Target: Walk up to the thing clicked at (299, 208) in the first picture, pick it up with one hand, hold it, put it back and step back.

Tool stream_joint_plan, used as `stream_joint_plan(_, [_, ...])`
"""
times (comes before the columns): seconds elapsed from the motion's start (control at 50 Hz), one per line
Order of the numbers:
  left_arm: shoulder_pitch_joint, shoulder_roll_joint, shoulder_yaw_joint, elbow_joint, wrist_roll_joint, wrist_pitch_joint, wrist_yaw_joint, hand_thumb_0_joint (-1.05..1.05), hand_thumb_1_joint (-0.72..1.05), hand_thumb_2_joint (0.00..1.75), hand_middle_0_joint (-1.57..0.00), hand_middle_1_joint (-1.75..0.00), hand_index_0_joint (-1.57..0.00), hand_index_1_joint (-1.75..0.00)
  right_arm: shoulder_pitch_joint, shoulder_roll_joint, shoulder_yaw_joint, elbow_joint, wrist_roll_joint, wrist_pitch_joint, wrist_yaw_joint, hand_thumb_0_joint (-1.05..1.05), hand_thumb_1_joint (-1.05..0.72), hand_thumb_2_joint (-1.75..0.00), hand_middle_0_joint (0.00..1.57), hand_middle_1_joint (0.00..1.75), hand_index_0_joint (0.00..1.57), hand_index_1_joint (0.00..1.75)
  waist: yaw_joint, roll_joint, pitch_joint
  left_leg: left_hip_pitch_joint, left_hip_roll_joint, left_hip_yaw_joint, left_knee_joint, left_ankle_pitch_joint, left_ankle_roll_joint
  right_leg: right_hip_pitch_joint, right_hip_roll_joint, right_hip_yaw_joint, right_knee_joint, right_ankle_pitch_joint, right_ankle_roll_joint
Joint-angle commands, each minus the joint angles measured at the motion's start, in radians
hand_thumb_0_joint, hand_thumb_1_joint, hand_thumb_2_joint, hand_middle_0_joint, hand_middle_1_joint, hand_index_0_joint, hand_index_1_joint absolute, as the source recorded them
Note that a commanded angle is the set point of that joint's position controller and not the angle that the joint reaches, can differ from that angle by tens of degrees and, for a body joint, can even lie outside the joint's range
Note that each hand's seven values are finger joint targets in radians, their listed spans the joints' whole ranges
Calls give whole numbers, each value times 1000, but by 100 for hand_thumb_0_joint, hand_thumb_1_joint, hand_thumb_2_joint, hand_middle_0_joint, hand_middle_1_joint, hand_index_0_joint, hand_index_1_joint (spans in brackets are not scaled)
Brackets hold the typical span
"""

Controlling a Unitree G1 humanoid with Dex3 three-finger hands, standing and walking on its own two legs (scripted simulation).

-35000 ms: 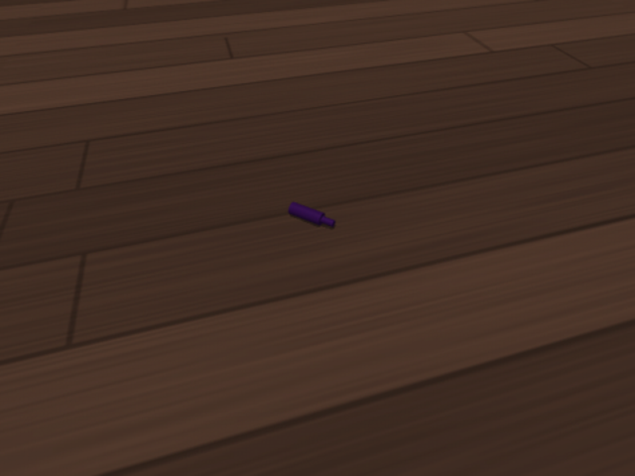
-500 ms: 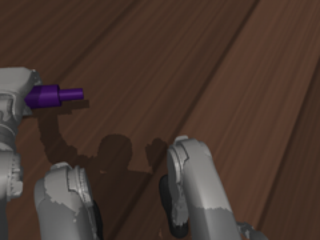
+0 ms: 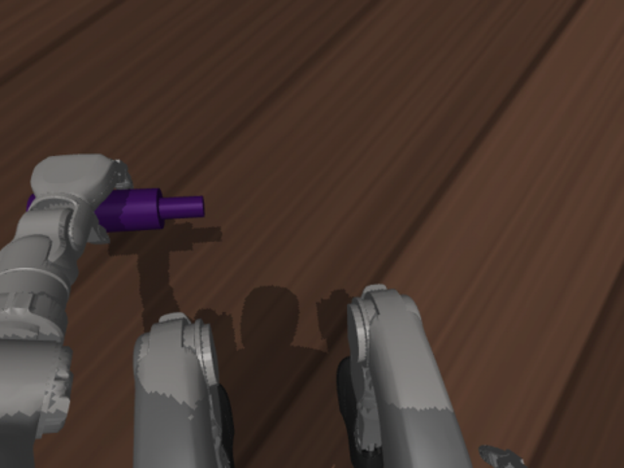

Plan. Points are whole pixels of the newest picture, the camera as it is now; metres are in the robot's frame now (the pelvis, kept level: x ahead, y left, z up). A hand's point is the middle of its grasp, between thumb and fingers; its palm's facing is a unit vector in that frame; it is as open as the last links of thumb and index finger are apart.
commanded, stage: lift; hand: left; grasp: from above
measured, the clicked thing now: (124, 210) +0.48 +0.23 -0.15
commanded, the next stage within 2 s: hold in 1.26 s
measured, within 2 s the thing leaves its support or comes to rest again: neither
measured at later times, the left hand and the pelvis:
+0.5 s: hand out of the picture +0.39 +0.25 +0.08, palm faces -0.44 -0.06 -0.90, open 8.8 cm; pelvis +0.01 +0.00 +0.16, yaw +3 degrees
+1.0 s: hand out of the picture +0.37 +0.24 +0.22, palm faces -0.45 -0.06 -0.89, open 8.8 cm; pelvis +0.04 +0.00 +0.30, yaw +3 degrees
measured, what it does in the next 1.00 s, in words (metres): rises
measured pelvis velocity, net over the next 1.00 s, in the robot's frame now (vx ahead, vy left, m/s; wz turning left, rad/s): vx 0.04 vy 0.00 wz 0.06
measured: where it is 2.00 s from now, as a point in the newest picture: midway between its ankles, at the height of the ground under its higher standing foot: (292, 450)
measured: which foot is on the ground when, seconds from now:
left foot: down 0.00-1.00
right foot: down 0.00-1.00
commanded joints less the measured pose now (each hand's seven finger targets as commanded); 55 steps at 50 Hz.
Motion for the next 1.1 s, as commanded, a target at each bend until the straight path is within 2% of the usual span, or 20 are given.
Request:
stream_joint_plan(0.0, [-306, 226, 41, -295, -47, 4, 16, 0, 69, 64, -104, -56, -105, -55, 159, -214, -93, -63, 16, -3, -34, 0, -91, -91, 20, 30, 20, 30, 13, 200, -698, 561, -35, 66, -346, 47, 38, 412, 46, -68, -312, 105, -76])
stream_joint_plan(0.02, [-293, 232, 44, -313, -47, 6, 12, 0, 69, 64, -103, -57, -105, -55, 154, -216, -96, -67, 21, -1, -39, 0, -91, -91, 20, 30, 20, 30, 23, 187, -718, 581, -35, 62, -357, 49, 39, 421, 45, -67, -321, 106, -77])
stream_joint_plan(0.04, [-269, 201, 32, -322, -58, 9, 7, 0, 71, 65, -104, -58, -105, -56, 151, -209, -97, -72, 23, 0, -42, 0, -91, -90, 20, 30, 20, 30, 17, 179, -698, 587, -34, 58, -377, 51, 38, 432, 45, -66, -336, 114, -74])
stream_joint_plan(0.12, [-239, 202, 34, -394, -78, 24, 0, 0, 72, 62, -104, -58, -106, -55, 127, -201, -102, -79, 35, 4, -63, 0, -91, -90, 20, 30, 20, 30, 32, 164, -681, 668, -30, 44, -452, 37, 36, 479, 43, -61, -392, 106, -72])
stream_joint_plan(0.16, [-198, 171, 22, -422, -82, 32, -5, 0, 73, 62, -104, -58, -106, -56, 116, -193, -106, -85, 42, 4, -70, 0, -91, -90, 20, 30, 20, 30, 41, 180, -685, 717, -27, 38, -496, 59, 31, 510, 42, -61, -410, 129, -71])
stream_joint_plan(0.2, [-162, 190, 39, -460, -88, 43, -4, 0, 73, 64, -105, -57, -107, -55, 108, -191, -110, -90, 48, 8, -79, 0, -90, -90, 20, 30, 20, 30, 53, 157, -700, 771, -28, 42, -527, 80, 31, 562, 38, -53, -461, 139, -69])
stream_joint_plan(0.26, [-134, 175, 33, -526, -97, 58, -10, 0, 74, 64, -106, -57, -108, -55, 85, -177, -109, -94, 56, 10, -94, 0, -90, -90, 20, 30, 20, 30, 62, 168, -691, 840, -25, 43, -598, 87, 29, 630, 36, -46, -521, 148, -65])
stream_joint_plan(0.34, [-9, 127, 8, -532, -124, 84, -21, 0, 75, 64, -107, -55, -109, -54, 54, -154, -103, -98, 65, 12, -114, 0, -90, -90, 20, 30, 20, 30, 67, 96, -624, 897, -28, 65, -677, 82, 33, 753, 40, -28, -648, 132, -60])
stream_joint_plan(0.4, [39, 139, 25, -583, -127, 93, -27, 0, 72, 63, -106, -54, -107, -53, 41, -148, -102, -92, 74, 11, -131, 0, -90, -90, 20, 30, 20, 30, 89, 113, -618, 990, -23, 57, -761, 98, 27, 821, 38, -24, -699, 147, -59])
stream_joint_plan(0.44, [60, 91, -10, -596, -135, 98, -31, 0, 75, 63, -108, -52, -109, -51, 30, -136, -96, -93, 80, 11, -140, 0, -90, -90, 20, 30, 20, 30, 82, 105, -567, 1036, -16, 47, -816, 87, 24, 842, 43, -26, -740, 143, -59])
stream_joint_plan(0.48, [78, 104, 1, -614, -137, 97, -29, 0, 72, 62, -106, -51, -107, -51, 27, -136, -94, -88, 85, 5, -152, 0, -90, -90, 20, 30, 20, 30, 88, 96, -553, 1097, -14, 41, -872, 88, 21, 895, 44, -23, -787, 145, -59])
stream_joint_plan(0.52, [79, 74, -24, -607, -136, 95, -27, 0, 71, 62, -106, -52, -106, -51, 24, -124, -88, -85, 88, -2, -162, 0, -90, -90, 20, 30, 20, 30, 83, 85, -501, 1125, -15, 51, -917, 90, 23, 942, 47, -17, -843, 146, -58])
stream_joint_plan(0.56, [115, 85, -11, -574, -137, 94, -15, 0, 69, 62, -104, -51, -105, -51, 26, -121, -86, -75, 92, -12, -172, 0, -90, -90, 20, 30, 20, 30, 95, 53, -449, 1153, -17, 52, -968, 75, 23, 997, 48, -8, -907, 124, -57])
stream_joint_plan(0.62, [145, 45, -34, -530, -141, 90, -3, 0, 69, 63, -104, -52, -105, -52, 15, -111, -85, -65, 92, -30, -180, 0, -90, -90, 20, 30, 20, 30, 97, 29, -388, 1192, -22, 66, -1028, 76, 24, 1073, 48, 10, -993, 113, -57])
stream_joint_plan(0.72, [162, 7, -68, -483, -126, 76, 9, 0, 70, 63, -107, -50, -106, -50, 27, -104, -88, -53, 95, -49, -185, 0, -91, -90, 20, 30, 20, 30, 106, 30, -361, 1303, -22, 72, -1123, 149, 18, 1175, 51, 17, -1091, 170, -58])
stream_joint_plan(0.78, [155, 9, -62, -462, -122, 74, 30, 0, 69, 60, -105, -50, -105, -50, 31, -105, -90, -47, 94, -56, -185, 0, -91, -90, 20, 30, 20, 30, 116, 38, -339, 1375, -21, 75, -1189, 165, 14, 1231, 52, 15, -1152, 187, -56])
stream_joint_plan(0.92, [160, -27, -83, -409, -102, 89, 68, 0, 71, 66, -107, -51, -107, -52, 57, -107, -95, -30, 90, -57, -181, 0, -90, -90, 20, 30, 20, 30, 118, 14, -320, 1513, -31, 97, -1281, 334, 12, 1381, 55, 15, -1252, 338, -52])
stream_joint_plan(0.96, [141, -2, -67, -414, -100, 91, 73, 0, 71, 66, -108, -51, -108, -52, 53, -113, -101, -34, 90, -55, -179, 0, -90, -90, 20, 30, 20, 30, 126, 5, -309, 1544, -35, 105, -1311, 339, 14, 1417, 53, 18, -1289, 346, -49])
stream_joint_plan(1.0, [158, -27, -79, -399, -104, 94, 72, 0, 69, 67, -108, -49, -107, -50, 54, -109, -97, -35, 89, -51, -174, 0, -90, -90, 20, 30, 20, 30, 125, 8, -286, 1566, -36, 105, -1344, 336, 13, 1432, 51, 18, -1319, 342, -48])
stream_joint_plan(1.08, [168, -17, -72, -403, -102, 96, 71, 0, 66, 62, -105, -46, -104, -47, 40, -112, -101, -48, 88, -49, -170, 0, -90, -90, 20, 30, 20, 30, 142, 14, -268, 1632, -33, 104, -1411, 340, 7, 1480, 52, 10, -1366, 340, -49])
